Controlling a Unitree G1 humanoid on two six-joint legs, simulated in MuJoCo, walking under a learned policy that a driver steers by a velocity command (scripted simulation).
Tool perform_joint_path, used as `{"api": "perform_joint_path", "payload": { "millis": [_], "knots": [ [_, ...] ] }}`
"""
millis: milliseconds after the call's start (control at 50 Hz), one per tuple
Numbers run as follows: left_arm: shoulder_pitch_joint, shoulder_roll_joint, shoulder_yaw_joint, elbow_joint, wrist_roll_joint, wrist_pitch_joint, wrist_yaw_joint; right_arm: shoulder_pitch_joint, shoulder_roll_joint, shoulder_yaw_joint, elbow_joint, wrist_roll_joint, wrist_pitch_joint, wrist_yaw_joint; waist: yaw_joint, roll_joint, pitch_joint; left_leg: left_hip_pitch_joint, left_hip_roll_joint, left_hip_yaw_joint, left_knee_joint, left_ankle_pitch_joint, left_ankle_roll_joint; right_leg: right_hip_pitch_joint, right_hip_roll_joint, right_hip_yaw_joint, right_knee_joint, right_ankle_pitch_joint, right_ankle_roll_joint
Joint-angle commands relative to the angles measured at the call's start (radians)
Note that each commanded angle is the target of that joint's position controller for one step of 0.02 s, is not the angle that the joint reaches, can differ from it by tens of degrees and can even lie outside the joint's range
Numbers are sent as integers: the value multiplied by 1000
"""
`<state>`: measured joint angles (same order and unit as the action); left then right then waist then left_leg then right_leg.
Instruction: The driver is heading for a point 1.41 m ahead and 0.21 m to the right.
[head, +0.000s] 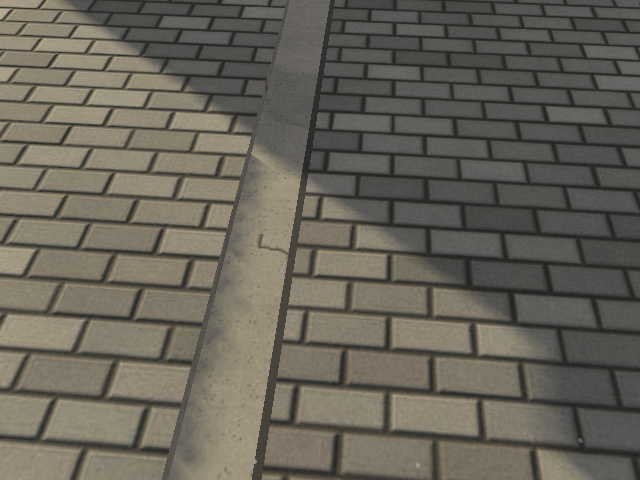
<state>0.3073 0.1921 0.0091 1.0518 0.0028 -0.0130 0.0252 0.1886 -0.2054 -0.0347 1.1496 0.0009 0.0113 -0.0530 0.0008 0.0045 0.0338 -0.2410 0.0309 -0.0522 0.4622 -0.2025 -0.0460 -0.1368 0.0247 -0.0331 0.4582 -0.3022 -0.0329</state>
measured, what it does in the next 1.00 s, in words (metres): walks ahead: left foot, then right foot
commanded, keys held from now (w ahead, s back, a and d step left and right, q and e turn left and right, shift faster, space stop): no key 0.20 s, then w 0.80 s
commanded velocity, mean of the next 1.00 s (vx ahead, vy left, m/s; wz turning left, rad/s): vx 0.28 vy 0.00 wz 0.00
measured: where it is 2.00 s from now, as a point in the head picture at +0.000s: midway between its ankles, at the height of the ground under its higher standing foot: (322, 317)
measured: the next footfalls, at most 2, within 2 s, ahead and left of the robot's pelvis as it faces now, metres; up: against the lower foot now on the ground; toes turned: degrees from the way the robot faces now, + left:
left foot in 0.50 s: +0.12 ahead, +0.15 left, +0.00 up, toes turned +3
right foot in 1.00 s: +0.50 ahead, -0.07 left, +0.00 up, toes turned -3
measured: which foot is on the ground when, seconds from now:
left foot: down 0.00-0.26, up 0.28-0.48, down 0.50-1.00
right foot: down 0.00-0.50, up 0.52-0.98, down 1.00-1.00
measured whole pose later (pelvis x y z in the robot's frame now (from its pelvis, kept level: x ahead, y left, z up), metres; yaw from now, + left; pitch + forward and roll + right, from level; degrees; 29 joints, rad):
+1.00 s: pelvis +0.31 +0.03 -0.02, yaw +0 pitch +2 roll +0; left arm -0.05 0.22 0.03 0.81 -0.03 -0.10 -0.05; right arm 0.49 -0.22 -0.04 1.10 0.01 -0.06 -0.02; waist -0.07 -0.01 0.04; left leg 0.19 0.01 0.05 0.28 -0.47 0.00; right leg -0.54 -0.01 -0.06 0.52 -0.03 -0.10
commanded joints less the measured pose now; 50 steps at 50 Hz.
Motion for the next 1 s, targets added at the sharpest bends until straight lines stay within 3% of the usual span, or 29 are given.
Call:
{"api": "perform_joint_path", "payload": {
  "millis": [20,200,220,240,260,280,300,340,400,440,480,500,520,540,560,580,600,640,680,720,800,900,940,960,980,1000],
  "knots": [
    [68,95,15,-15,0,-5,2,28,-99,-11,-17,0,-5,-3,0,-6,17,65,3,3,-40,137,36,-107,-57,57,-117,129,-7],
    [90,87,13,-6,-1,-5,2,46,-94,-6,-11,1,-5,-5,1,-6,20,60,2,6,-39,139,36,-104,-55,55,-116,141,-7],
    [108,83,12,4,-1,-4,4,62,-81,-3,-3,1,-4,-5,1,-15,-2,67,-14,26,-30,56,35,-95,-51,55,-131,34,-12],
    [116,105,20,6,-8,0,8,61,-80,-3,-3,5,-3,-6,9,-36,13,35,-46,62,15,-76,37,-102,-57,77,-155,-150,-31],
    [116,145,33,-2,-16,2,13,49,-84,-6,-12,9,-6,-6,18,-83,43,-32,-79,104,92,-214,41,-114,-97,145,-195,-347,-69],
    [137,177,44,-7,-24,0,16,10,-87,-7,-35,8,-16,-2,38,-133,86,-139,-82,121,187,-260,48,-108,-185,264,-263,-503,-121],
    [147,213,59,-11,-27,-7,17,-30,-77,-3,-63,9,-33,5,52,-183,130,-209,-40,102,295,-238,64,-120,-294,402,-322,-560,-181],
    [145,197,63,-20,-14,-32,17,-73,-82,-8,-96,23,-65,25,52,-164,187,-393,38,37,459,-291,93,-45,-392,510,-359,-447,-240],
    [109,174,63,-45,-33,-49,9,-75,-89,-15,-114,35,-104,47,29,-97,141,-384,70,39,300,-261,116,56,-330,363,-313,-224,-176],
    [83,198,68,-54,-39,-43,3,-15,-71,-18,-91,35,-112,57,-10,-102,90,-133,7,126,133,-144,102,-60,-250,229,-255,-156,-144],
    [75,197,65,-63,-38,-38,-1,166,-85,-38,-18,32,-103,56,-80,-80,31,173,-78,187,60,-13,78,-221,-185,160,-130,-85,-123],
    [41,171,55,-77,-34,-46,-4,269,-118,-53,2,31,-100,52,-134,-13,2,294,-18,86,5,-45,102,-299,-135,94,60,31,-85],
    [18,90,32,-113,-18,-57,-9,394,-225,-75,7,24,-101,41,-160,255,-62,414,238,-315,-162,-185,202,-466,-32,-38,465,-61,-9],
    [18,58,29,-141,-36,-76,-7,430,-242,-66,12,4,-119,57,-142,315,-97,430,374,-703,-312,-339,324,-610,36,81,713,-246,-11],
    [3,106,39,-149,-61,-91,-11,313,-196,-47,-16,6,-135,62,-87,171,0,366,385,-650,-305,-416,319,-712,-42,146,833,-186,-40],
    [-19,129,43,-153,-64,-101,-19,223,-141,-30,-50,10,-143,68,-59,110,52,302,333,-506,-306,-373,277,-728,-90,142,837,-70,-65],
    [-21,135,49,-145,-51,-105,-18,156,-129,-20,-73,7,-144,76,-30,67,66,252,286,-386,-318,-255,244,-700,-126,125,789,24,-69],
    [-25,154,66,-139,-32,-95,-22,148,-90,-5,-81,0,-135,77,-9,78,65,196,202,-193,-326,-10,196,-612,-163,97,683,120,-56],
    [-45,122,63,-141,-26,-79,-30,215,-102,-4,-66,-4,-126,64,-14,74,57,198,175,-109,-327,183,204,-604,-162,57,634,162,-27],
    [-132,104,58,-177,-23,-72,-30,245,-129,-6,-66,-6,-121,51,-25,52,70,203,178,-76,-338,289,222,-646,-162,44,542,210,2],
    [-319,77,40,-245,-27,-77,-41,271,-148,-9,-84,-3,-110,33,-66,56,96,175,155,-9,-376,286,214,-589,-123,0,253,354,18],
    [-438,89,34,-296,-34,-88,-69,330,-150,-19,-69,13,-100,28,-67,64,123,308,209,18,-341,349,211,-564,-91,-1,97,352,-25],
    [-405,118,45,-298,-33,-94,-78,307,-171,-29,-78,11,-92,26,-23,86,76,369,228,30,-256,564,194,-480,-60,-14,72,291,-58],
    [-346,147,59,-286,-32,-95,-77,295,-188,-35,-84,7,-87,26,15,113,19,391,229,36,-176,752,184,-382,-26,-35,84,253,-76],
    [-209,185,80,-249,-33,-94,-72,275,-193,-38,-91,2,-78,26,90,131,-68,377,208,59,-13,907,168,-207,11,-58,87,235,-102],
    [-25,231,104,-195,-35,-88,-63,253,-183,-31,-106,-3,-75,29,175,125,-174,237,165,80,216,859,137,70,-16,-21,94,256,-138]
  ]
}}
